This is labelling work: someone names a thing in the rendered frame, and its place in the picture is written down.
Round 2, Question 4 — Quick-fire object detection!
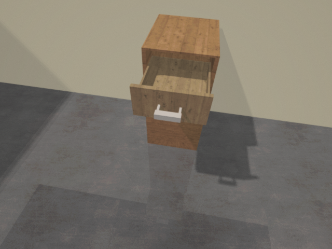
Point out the handle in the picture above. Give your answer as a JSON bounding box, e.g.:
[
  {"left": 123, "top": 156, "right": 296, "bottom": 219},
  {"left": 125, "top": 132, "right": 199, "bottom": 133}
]
[{"left": 154, "top": 104, "right": 182, "bottom": 123}]

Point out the cabinet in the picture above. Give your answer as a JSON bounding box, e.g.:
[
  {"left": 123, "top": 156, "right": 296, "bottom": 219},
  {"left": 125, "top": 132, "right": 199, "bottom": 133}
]
[{"left": 142, "top": 14, "right": 220, "bottom": 150}]

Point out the drawer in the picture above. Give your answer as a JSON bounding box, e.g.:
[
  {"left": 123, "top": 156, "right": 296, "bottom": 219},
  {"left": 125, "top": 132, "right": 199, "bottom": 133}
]
[{"left": 130, "top": 56, "right": 214, "bottom": 125}]

